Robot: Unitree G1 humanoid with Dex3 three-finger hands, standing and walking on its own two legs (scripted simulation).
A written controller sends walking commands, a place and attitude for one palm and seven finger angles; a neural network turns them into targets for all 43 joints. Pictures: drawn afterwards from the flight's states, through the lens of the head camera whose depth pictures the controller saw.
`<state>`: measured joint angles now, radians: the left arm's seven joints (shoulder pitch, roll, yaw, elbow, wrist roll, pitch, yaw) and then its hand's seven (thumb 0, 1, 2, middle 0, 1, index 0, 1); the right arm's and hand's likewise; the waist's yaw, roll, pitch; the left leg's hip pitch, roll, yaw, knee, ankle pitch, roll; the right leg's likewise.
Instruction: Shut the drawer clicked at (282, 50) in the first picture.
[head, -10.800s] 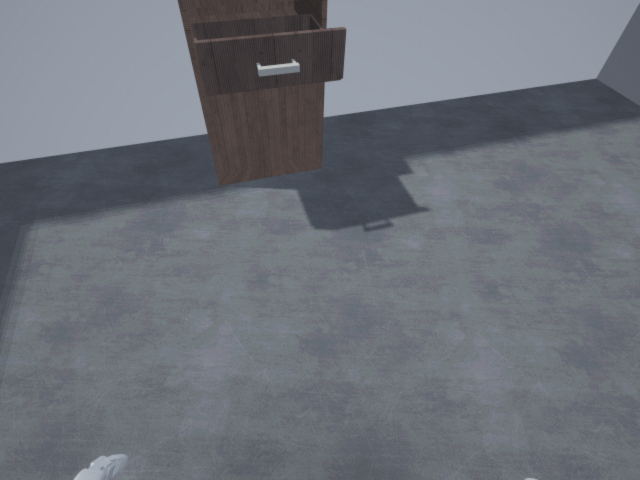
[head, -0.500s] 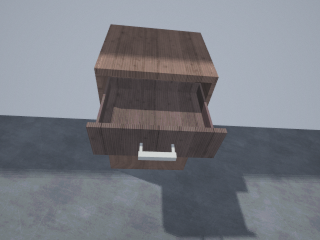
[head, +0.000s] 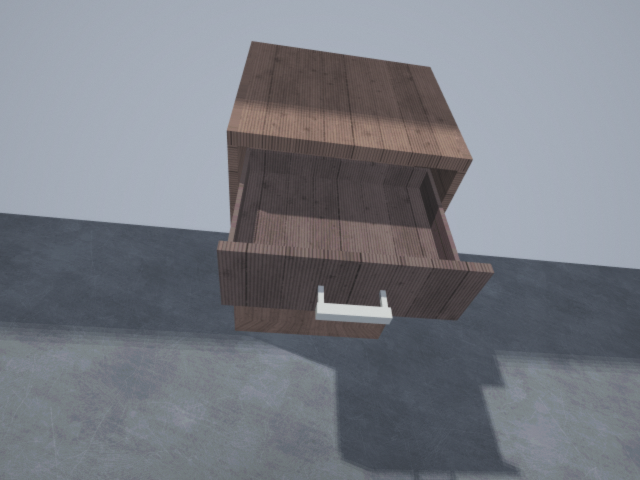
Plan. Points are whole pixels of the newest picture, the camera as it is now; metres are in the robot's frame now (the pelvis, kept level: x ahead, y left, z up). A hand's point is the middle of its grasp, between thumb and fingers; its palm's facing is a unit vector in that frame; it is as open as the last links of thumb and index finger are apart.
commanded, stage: come to a stop and stand still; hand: left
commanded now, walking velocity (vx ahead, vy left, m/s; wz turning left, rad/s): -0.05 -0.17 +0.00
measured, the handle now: (352, 303) +0.42 -0.05 -0.09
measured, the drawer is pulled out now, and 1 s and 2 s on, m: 0.28 0.28 0.28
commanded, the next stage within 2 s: look again from close up in 1.54 s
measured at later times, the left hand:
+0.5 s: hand out of the picture +0.06 +0.16 -0.18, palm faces +0.03 -0.99 -0.15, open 7.4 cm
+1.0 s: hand out of the picture +0.04 +0.09 -0.18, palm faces +0.04 -0.99 -0.15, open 7.3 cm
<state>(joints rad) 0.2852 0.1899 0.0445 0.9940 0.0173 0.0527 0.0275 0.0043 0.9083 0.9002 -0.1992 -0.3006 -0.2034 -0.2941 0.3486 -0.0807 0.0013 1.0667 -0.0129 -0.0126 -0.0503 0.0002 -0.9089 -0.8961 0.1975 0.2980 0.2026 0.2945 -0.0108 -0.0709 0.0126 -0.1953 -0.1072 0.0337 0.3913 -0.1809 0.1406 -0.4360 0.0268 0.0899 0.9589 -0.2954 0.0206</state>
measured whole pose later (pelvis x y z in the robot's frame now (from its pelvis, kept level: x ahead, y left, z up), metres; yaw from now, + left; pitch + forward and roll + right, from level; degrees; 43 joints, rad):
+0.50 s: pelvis +0.02 -0.01 +0.00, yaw +0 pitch +0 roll -1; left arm 0.25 0.17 0.03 1.03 0.01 0.05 0.03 0.00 0.91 0.90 -0.20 -0.30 -0.20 -0.29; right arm 0.36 -0.09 -0.01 1.12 -0.01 -0.02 -0.05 0.00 -0.91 -0.90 0.20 0.30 0.20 0.29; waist -0.03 -0.05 0.01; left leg -0.16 -0.14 0.03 0.32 -0.17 0.15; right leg -0.29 -0.02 0.04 0.62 -0.35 0.01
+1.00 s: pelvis +0.06 -0.07 +0.00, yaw +0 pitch +0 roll +0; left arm 0.34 0.12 -0.02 1.11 0.00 -0.01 0.04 0.01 0.92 0.90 -0.20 -0.30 -0.20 -0.29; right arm 0.28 -0.14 0.01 1.14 0.00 -0.02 -0.04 0.00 -0.92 -0.90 0.20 0.30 0.20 0.29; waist 0.01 -0.01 -0.01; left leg -0.11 -0.07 0.01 0.37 -0.26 0.07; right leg -0.14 0.05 0.03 0.40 -0.25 -0.04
